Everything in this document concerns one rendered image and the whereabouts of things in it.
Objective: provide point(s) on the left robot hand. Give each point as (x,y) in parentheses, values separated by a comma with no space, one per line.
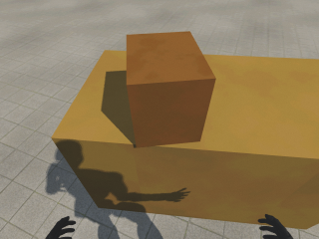
(57,230)

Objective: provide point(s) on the right robot hand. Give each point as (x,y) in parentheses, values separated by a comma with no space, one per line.
(280,231)

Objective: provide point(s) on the pedestal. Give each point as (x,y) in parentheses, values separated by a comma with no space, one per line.
(258,153)

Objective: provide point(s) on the carton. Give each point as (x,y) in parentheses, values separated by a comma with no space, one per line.
(170,85)

